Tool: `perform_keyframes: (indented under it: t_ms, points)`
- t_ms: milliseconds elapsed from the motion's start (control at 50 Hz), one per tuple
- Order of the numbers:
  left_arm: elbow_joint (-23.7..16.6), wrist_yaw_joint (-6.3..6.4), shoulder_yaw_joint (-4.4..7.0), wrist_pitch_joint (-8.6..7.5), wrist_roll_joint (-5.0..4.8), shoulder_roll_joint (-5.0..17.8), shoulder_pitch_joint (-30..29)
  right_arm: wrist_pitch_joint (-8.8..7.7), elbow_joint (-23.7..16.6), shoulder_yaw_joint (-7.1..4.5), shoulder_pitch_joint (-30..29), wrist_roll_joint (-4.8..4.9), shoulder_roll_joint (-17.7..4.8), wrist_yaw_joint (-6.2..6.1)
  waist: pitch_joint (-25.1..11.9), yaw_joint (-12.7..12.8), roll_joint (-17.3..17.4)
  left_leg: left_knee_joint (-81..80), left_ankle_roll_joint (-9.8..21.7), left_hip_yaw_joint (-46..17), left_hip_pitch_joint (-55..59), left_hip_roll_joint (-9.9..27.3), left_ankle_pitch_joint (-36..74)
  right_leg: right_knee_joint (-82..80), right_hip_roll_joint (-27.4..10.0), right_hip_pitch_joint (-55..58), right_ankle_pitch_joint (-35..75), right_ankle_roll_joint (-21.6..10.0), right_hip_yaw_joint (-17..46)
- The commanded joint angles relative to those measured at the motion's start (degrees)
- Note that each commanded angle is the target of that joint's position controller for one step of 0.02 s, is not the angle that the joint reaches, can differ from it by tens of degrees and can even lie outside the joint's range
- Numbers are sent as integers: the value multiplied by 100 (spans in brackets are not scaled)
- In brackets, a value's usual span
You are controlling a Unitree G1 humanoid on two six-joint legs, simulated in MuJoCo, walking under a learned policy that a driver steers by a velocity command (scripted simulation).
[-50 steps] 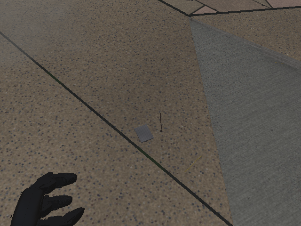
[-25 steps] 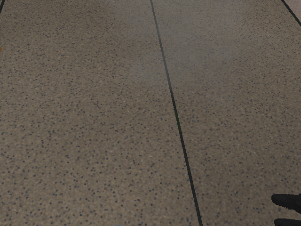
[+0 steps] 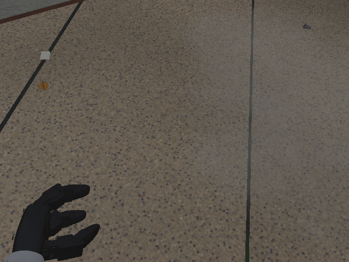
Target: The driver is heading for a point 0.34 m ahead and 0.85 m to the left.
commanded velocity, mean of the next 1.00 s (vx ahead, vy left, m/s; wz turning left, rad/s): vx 1.00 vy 0.00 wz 0.53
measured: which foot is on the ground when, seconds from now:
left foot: down 0.00-0.06, up 0.08-0.52, down 0.54-1.00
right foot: up 0.00-0.04, down 0.06-0.56, up 0.58-0.96, down 0.98-1.00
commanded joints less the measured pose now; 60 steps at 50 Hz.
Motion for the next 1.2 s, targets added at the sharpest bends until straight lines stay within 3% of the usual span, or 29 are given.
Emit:
perform_keyframes:
  t_ms: [20, 60, 80, 100, 120, 160, 240, 340, 420, 500, 540, 560, 580, 600, 620, 640, 680, 720, 800, 920, 960, 980, 1000, 1020, 1040, 1080, 1120, 1160, 1200]
  points:
    - [-343, 30, 403, -102, -155, 894, 101, -13, -282, -310, -384, 20, -946, -78, -114, 617, 1065, -156, 482, -1011, -1189, 985, 1842, -136, 204, 1984, -330, -85, -282]
    - [119, 129, 590, -16, -164, 1186, 2595, 38, -410, -172, -744, -293, -755, 43, -1698, 1935, 1088, 2563, 65, -453, -1694, 752, 3323, 641, -186, 4699, -1164, -362, -311]
    - [374, 98, 599, -12, 140, 1616, 3246, -7, -488, 77, 512, -172, 299, 75, -2778, 1243, -1518, 5039, -182, -54, -3512, -5, -460, -79, -1516, 6790, -3245, -1174, 2484]
    - [482, -84, 574, -55, 186, 1484, 3164, -46, -443, 186, 860, 260, -16, 59, -2877, 1098, -2855, 6063, -229, 252, -4541, 304, -350, -1506, -2220, 6731, -5662, -1652, 5170]
    - [313, -61, 455, 5, 128, 822, 2643, -5, -412, 93, 44, 227, -546, 34, -1749, 1341, -1582, 6192, -248, 580, -4869, 648, 258, -1748, -1940, 5893, -5849, -1558, 4501]
    - [532, -28, 404, 113, 230, 705, 2327, -67, -683, 62, -1261, -83, -697, 71, -593, 1329, 127, 5678, -220, 863, -4525, 905, 558, -1659, -1352, 4248, -3633, -1434, 2623]
    - [976, -97, 195, 22, 109, 163, 2253, -24, -789, 137, -1467, 17, -291, 154, -98, 823, -173, 4441, -72, 730, -4171, 1259, 480, -1879, -1031, 3284, -2294, -1561, 1269]
    - [1244, -31, 255, 0, 32, 673, 2521, -115, -1060, 269, -2357, -154, -269, 302, 501, 808, 151, 2879, -229, 1137, -4768, 1451, 2028, -2568, -1125, 3055, -1378, -1643, 308]
    - [1542, 23, 205, 37, -46, 796, 3163, -222, -1362, 309, -3344, -118, -235, 469, 690, 1118, 177, 1480, -226, 1686, -3760, 1163, 3077, -3065, -1022, 3086, -381, -1426, -591]
    - [1747, 80, 201, 189, 31, 1164, 3358, -203, -1453, 67, -3008, -98, -707, 469, -79, 585, -661, 1095, 93, 2188, -2577, 501, 2123, -1669, -1254, 4195, 4147, -1192, -1074]
    - [1720, 189, 203, 311, 123, 1320, 2998, -58, -809, -251, -667, -24, -1251, 313, -1212, -731, -797, 947, 373, 2170, 318, 399, 2040, 1009, -1034, 3145, 4998, -915, -1385]
    - [1374, 225, 66, 258, 280, 706, 3122, 4, -445, -370, 291, -85, -1745, 231, -1885, -564, 607, 995, 674, 186, 2450, 1460, 790, 3433, -463, 1078, 1217, -725, -1371]
    - [1263, 153, -164, 13, 104, 57, 3655, -61, -383, -354, 385, -44, -1853, 298, -3122, 25, 2164, -377, 1518, -3128, 3290, 2505, -1617, 4983, 366, -235, -2938, -648, -542]
    - [1138, 140, 24, -145, -116, 711, 2834, -102, -294, -219, 288, -120, -1196, 305, -2368, -190, 1498, -1045, 1242, -3282, 2897, 2298, -1559, 5290, 107, -899, -2747, -816, -105]
    - [861, 125, 10, -239, -212, 697, 2119, -137, -251, -179, 83, -182, -1072, 308, -1372, -88, 1024, -1048, 1158, -2353, 1977, 2127, -537, 5093, -56, -1133, -2488, -834, -238]
    - [770, 137, -36, -305, -73, 554, 1775, -187, -254, -172, -278, -204, -1046, 315, -872, 189, 317, -1080, 1092, -1728, 966, 1857, 369, 4625, -235, -863, -2270, -814, -248]
    - [782, 81, -18, -235, 92, 413, 1933, -214, -256, -50, -748, -306, -607, 316, -575, 811, 493, -1279, 1115, -1021, -314, 1439, 974, 3888, -457, -100, -2021, -693, -184]
    - [720, 22, -20, -121, 171, 356, 1784, -208, -192, -19, -778, -178, -451, 265, -248, 975, 529, -1591, 1246, -895, -999, 1370, 910, 3331, -493, 22, -2136, -508, -267]
    - [231, -67, -126, -136, 230, 292, 327, -252, -155, -135, -613, -96, -792, 21, 523, 685, 458, -1835, 1078, -276, -2398, 1062, 1302, 1108, -236, 545, -427, -152, -518]
    - [-20, -24, 87, -129, -32, 739, -221, -137, 58, -255, 97, 62, -944, -40, 334, 454, 573, -1188, 527, -619, -1656, 1280, 1093, -189, 64, 1762, 359, -133, -260]
    - [125, 42, 299, -125, -57, 1025, 698, 6, 126, -245, 166, -52, -955, -13, -330, 991, 722, 139, 286, -524, -1099, 1160, 2931, -87, 219, 2672, -666, -331, -493]
    - [305, 109, 383, -70, -86, 1121, 1950, 53, 2, -184, -86, -202, -906, 31, -1247, 1708, 870, 1640, 66, -328, -1574, 965, 3377, 398, -109, 4180, -1056, -469, -431]
    - [533, 183, 462, 6, -53, 1511, 3221, 6, -170, 15, 81, -417, -291, 48, -2356, 1900, -236, 3893, -58, 58, -2735, 569, 1357, 646, -1120, 6107, -2247, -563, 865]
    - [685, 8, 524, 10, 137, 1970, 3033, -120, -464, 193, 1131, 183, 166, 91, -3279, 1007, -3375, 5851, -217, 404, -4396, 306, -413, -1241, -2613, 7060, -4848, -1629, 4924]
    - [435, 2, 388, 44, 124, 1068, 2579, -63, -235, 118, 567, 291, -454, 14, -2317, 1314, -1942, 6163, -232, 547, -4928, 820, 144, -1723, -2259, 6383, -5903, -1490, 4731]
    - [624, 49, 309, 129, 202, 689, 2190, 8, -449, 38, -824, 32, -715, 29, -815, 1389, 25, 5907, -243, 968, -4843, 1212, 634, -1530, -1780, 4738, -3202, -1244, 2297]
    - [871, 59, 259, 99, 315, 432, 1944, 93, -603, -10, -1078, -17, -557, 125, -305, 1027, -38, 5235, -194, 877, -4280, 1612, 743, -1516, -1428, 3642, -1569, -1229, 955]
    - [1067, 28, 225, 77, 160, 215, 1751, 258, -746, 43, -1209, 103, -247, 150, -91, 829, -158, 4959, -160, 976, -4388, 1809, 573, -1818, -1381, 3350, -1382, -1206, 275]
    - [1145, 26, 266, 54, 91, 332, 1646, 312, -933, 106, -1472, 30, -139, 202, 246, 751, 20, 4588, -215, 1079, -4698, 1902, 891, -2004, -1438, 3171, -549, -1249, -377]
Velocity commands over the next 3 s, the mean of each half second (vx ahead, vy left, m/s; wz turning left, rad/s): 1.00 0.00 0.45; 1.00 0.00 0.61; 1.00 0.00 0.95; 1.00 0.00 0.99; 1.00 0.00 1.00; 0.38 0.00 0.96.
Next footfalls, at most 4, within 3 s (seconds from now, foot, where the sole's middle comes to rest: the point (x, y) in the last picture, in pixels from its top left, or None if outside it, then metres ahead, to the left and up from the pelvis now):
0.06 right None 0.27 -0.18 -0.76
0.54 left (100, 213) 0.66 0.18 -0.76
0.98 right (116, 119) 1.13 0.11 -0.76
1.44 left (18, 104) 1.25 0.58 -0.77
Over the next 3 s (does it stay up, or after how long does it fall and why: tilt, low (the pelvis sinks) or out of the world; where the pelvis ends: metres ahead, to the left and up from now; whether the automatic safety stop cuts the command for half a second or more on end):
stays up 1.25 1.53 0.00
